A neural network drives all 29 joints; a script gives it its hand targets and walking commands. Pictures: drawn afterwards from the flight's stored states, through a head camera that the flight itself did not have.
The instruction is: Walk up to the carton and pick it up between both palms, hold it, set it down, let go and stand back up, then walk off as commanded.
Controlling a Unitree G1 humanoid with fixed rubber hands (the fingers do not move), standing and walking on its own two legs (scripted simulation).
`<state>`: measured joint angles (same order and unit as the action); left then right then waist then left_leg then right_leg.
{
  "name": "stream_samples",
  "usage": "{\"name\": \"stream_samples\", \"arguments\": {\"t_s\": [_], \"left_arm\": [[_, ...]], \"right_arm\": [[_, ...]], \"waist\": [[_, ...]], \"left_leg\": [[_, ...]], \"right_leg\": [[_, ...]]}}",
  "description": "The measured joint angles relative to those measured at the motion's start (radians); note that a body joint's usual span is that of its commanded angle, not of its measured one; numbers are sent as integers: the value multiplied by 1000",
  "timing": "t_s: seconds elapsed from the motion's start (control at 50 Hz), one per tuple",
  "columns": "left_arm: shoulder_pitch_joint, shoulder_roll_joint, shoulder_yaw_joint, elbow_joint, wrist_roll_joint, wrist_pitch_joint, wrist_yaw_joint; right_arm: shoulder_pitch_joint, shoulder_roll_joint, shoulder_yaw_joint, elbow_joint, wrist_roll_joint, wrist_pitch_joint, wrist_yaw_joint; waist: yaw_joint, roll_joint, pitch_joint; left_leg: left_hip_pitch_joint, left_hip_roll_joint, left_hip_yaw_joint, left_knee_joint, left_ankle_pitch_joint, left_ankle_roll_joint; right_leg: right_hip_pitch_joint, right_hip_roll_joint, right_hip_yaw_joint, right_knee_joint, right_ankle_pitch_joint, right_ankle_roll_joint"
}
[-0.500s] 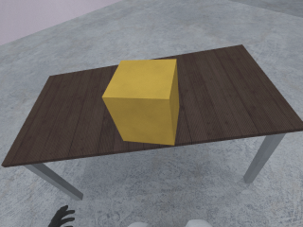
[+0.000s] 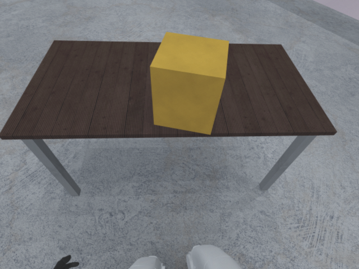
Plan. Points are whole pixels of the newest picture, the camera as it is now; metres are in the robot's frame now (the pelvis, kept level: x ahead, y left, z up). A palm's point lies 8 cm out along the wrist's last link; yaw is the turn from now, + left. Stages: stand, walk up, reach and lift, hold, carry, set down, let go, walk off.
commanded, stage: walk off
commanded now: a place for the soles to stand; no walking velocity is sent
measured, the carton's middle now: (189, 85) +0.66 -0.05 -0.02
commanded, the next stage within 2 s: stand in 1.06 s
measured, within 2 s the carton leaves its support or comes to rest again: neither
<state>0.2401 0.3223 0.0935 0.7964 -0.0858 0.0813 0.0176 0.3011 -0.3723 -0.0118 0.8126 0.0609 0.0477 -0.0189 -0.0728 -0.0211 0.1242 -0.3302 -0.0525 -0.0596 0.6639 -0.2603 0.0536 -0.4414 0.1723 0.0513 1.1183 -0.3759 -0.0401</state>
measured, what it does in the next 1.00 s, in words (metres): walks backwards: right foot, then left foot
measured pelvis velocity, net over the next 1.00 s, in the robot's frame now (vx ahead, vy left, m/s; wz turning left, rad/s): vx -0.12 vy -0.03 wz -0.02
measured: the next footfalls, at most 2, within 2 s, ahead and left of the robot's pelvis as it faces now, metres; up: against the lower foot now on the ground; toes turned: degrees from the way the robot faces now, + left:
right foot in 0.28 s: -0.09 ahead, -0.13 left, +0.00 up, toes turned +3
left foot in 0.62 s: -0.02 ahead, +0.10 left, +0.00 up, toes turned -7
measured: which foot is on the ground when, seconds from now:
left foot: down 0.00-0.30, up 0.32-0.60, down 0.62-1.00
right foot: up 0.00-0.26, down 0.28-1.00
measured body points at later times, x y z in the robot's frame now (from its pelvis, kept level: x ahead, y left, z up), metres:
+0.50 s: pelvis -0.10 -0.04 -0.01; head -0.09 -0.08 +0.44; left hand +0.02 +0.26 -0.09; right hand -0.07 -0.34 -0.16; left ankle -0.07 +0.10 -0.68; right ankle -0.13 -0.14 -0.72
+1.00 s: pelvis -0.12 -0.03 -0.01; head -0.08 -0.02 +0.44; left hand +0.01 +0.25 -0.13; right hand -0.07 -0.34 -0.12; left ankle -0.06 +0.10 -0.72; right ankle -0.13 -0.13 -0.72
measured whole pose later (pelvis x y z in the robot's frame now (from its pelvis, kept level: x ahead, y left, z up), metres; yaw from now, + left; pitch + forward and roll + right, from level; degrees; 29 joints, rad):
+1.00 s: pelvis -0.12 -0.03 -0.01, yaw -1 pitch -4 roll +0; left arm 0.20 0.33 0.04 0.83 -0.09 0.01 0.00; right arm 0.21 -0.38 -0.01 0.90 0.06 -0.02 -0.01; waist -0.07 -0.02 0.14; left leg -0.34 -0.04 -0.12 0.70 -0.29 -0.02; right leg -0.24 0.06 0.05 0.70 -0.40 -0.03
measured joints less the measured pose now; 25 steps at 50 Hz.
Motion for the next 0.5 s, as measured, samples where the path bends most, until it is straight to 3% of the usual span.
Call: {"name": "stream_samples", "arguments": {"t_s": [0.08, 0.18, 0.22, 0.28, 0.32, 0.36, 0.4, 0.44, 0.5], "left_arm": [[60, 4, 4, 0, 0, 5, -1], [83, 4, 4, -1, 0, 2, -7], [84, 4, 4, -2, 0, -4, -12], [88, 5, 4, -2, 0, -23, -19], [87, 4, -16, 14, 0, -30, -20], [87, 5, -26, 17, 0, -26, -19], [72, 5, -26, 17, 0, -32, -12], [43, 4, -26, 16, 0, -45, -4], [-11, 4, -26, 16, 0, -66, -1]], "right_arm": [[-60, 0, 0, -40, 0, -16, -7], [-115, 0, 0, -70, 0, -29, -9], [-124, 0, 1, -71, 0, -29, -9], [-125, 1, 1, -71, 0, -20, -7], [-129, 1, 0, -41, 0, -8, -8], [-115, 1, 0, 3, 0, 3, -10], [-98, -2, 0, 33, 0, 12, -10], [-83, -5, 0, 51, 0, 12, -10], [-65, -5, 0, 76, 0, 6, -7]], "waist": [[0, -26, 0], [0, -34, 1], [1, -33, 1], [2, -26, 1], [1, 11, 15], [2, 27, 15], [1, 45, 15], [0, 73, 16], [-1, 105, 15]], "left_leg": [[-40, 0, 7, -3, 30, -2], [-84, 0, 16, 0, 67, -13], [-87, 0, 21, -3, 82, -22], [-92, 0, 31, 4, 99, -42], [-97, 5, -1, 73, -8, -57], [-102, -44, -61, 207, -154, -58], [-105, -81, -98, 350, -172, -55], [-106, -84, -109, 432, -172, -56], [-95, -66, -100, 409, -177, -64]], "right_leg": [[72, -1, 1, 18, -2, 2], [133, -43, 1, 12, -57, 2], [178, -77, 3, -69, -106, 2], [283, -136, 4, -349, -137, 2], [303, -116, -5, -373, -129, 1], [316, -117, -3, -373, -112, -2], [314, -123, -4, -374, -100, -2], [290, -120, -5, -375, -87, -2], [242, -121, -5, -375, -69, -2]]}}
